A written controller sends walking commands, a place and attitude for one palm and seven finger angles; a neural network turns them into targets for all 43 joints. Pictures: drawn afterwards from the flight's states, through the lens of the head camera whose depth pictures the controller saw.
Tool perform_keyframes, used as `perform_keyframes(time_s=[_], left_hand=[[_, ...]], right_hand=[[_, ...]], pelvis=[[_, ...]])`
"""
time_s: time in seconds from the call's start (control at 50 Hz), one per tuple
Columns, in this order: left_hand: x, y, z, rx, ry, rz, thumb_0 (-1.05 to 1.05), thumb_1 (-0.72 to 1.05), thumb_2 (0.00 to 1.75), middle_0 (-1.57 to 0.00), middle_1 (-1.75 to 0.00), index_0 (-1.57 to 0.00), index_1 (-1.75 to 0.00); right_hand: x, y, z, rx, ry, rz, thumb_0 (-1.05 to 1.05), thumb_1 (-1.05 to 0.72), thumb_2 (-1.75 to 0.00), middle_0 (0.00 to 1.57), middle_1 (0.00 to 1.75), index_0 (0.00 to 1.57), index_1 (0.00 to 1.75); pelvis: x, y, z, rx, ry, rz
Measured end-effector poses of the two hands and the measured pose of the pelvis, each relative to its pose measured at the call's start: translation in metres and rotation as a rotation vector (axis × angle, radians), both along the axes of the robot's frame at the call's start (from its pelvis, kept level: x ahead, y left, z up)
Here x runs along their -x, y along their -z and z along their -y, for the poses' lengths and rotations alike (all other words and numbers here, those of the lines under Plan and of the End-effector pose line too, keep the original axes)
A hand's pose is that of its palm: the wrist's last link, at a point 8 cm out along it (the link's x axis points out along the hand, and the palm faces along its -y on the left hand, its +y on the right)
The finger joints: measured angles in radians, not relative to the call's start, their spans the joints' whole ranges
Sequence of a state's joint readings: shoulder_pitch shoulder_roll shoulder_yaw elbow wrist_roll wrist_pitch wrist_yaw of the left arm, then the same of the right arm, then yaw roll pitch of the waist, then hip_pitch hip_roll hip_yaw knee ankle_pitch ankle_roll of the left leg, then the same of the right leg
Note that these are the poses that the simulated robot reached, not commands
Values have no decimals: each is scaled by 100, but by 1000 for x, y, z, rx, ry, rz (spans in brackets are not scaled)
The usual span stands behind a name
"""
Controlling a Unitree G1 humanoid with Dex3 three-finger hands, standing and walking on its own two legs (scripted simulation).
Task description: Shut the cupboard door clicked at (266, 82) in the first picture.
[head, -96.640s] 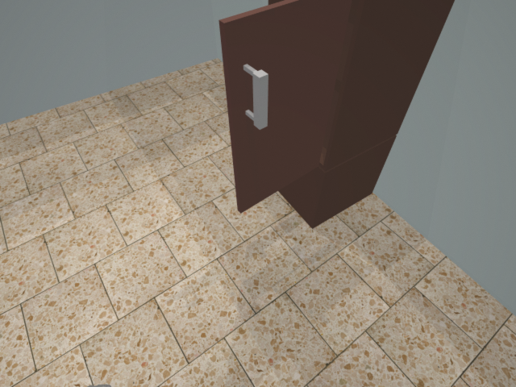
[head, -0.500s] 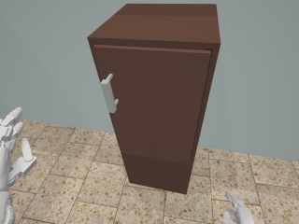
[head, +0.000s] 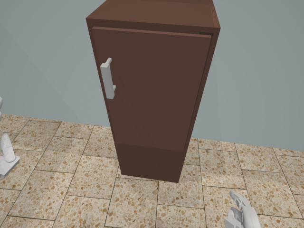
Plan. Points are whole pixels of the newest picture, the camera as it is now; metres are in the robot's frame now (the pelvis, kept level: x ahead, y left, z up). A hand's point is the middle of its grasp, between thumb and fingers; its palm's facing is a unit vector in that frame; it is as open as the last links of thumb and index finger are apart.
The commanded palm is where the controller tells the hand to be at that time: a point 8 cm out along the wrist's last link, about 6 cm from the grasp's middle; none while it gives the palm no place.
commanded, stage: step back with the hand held close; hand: left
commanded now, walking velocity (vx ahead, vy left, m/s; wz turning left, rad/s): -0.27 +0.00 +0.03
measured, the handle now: (109, 78) +0.56 +0.19 +0.10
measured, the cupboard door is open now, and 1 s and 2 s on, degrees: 0 0 0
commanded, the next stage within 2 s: stop stepping back and stand still in 0.80 s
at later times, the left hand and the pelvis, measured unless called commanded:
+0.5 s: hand out of the picture +0.11 +0.27 +0.17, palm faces +0.55 -0.70 -0.46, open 7.4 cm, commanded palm +0.05 +0.30 +0.19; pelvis -0.07 -0.01 -0.02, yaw +4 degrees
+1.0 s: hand out of the picture +0.01 +0.23 +0.18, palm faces +0.50 -0.80 -0.33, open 7.4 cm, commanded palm -0.05 +0.27 +0.19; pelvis -0.19 -0.03 +0.00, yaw +1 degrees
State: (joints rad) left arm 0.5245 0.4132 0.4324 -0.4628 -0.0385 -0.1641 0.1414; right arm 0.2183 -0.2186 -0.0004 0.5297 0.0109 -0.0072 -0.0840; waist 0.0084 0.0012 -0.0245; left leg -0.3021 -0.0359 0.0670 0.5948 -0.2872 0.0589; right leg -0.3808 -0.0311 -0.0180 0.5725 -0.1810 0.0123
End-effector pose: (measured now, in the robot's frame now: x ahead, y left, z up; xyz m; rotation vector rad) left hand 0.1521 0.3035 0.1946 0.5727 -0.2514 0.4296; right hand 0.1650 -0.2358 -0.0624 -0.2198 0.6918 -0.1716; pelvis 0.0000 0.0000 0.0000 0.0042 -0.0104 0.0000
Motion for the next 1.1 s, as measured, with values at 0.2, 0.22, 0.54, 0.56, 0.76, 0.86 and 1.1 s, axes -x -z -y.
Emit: perform_keyframes(time_s=[0.2, 0.22, 0.54, 0.56, 0.76, 0.86, 1.1], left_hand=[[36, 10, 10, 22, -11, 73, 2, 88, 90, -21, -30, -22, -30], [39, 7, 11, 16, -4, 88, 2, 88, 90, -21, -30, -22, -30], [93, 10, 1, -27, -55, 116, 1, 88, 90, -21, -30, -22, -30], [96, 11, 2, -13, -49, 122, 1, 88, 90, -21, -30, -22, -30], [156, -26, -2, -108, -20, 237, 2, 88, 90, -22, -30, -22, -30], [187, -15, -5, -44, -100, 188, 1, 89, 90, -21, -30, -21, -30], [192, -11, 37, 4, 118, 180, 2, 88, 90, -21, -30, -22, -30]], right_hand=[[54, 15, 10, 34, -27, -65, 1, -90, -90, 20, 30, 21, 30], [59, 15, 11, 40, -27, -73, 1, -90, -90, 20, 30, 21, 30], [94, 23, 17, 45, -48, -62, 1, -90, -90, 20, 30, 21, 30], [95, 22, 15, 49, -57, -68, 1, -90, -90, 20, 30, 21, 29], [117, 11, -12, 28, -108, -35, 1, -90, -90, 20, 30, 21, 30], [120, 6, -22, -27, -156, 34, 1, -90, -90, 20, 30, 21, 30], [199, -8, 18, 40, -36, 39, 1, -90, -90, 21, 30, 21, 30]], pelvis=[[35, 8, 7, 12, -28, 0], [38, 8, 8, 13, -31, -1], [79, 17, 9, 8, -81, 8], [84, 17, 9, 8, -85, 7], [122, 10, 12, 101, -144, -10], [147, 8, 22, 87, -83, -54], [199, 4, 26, 21, -26, -53]])
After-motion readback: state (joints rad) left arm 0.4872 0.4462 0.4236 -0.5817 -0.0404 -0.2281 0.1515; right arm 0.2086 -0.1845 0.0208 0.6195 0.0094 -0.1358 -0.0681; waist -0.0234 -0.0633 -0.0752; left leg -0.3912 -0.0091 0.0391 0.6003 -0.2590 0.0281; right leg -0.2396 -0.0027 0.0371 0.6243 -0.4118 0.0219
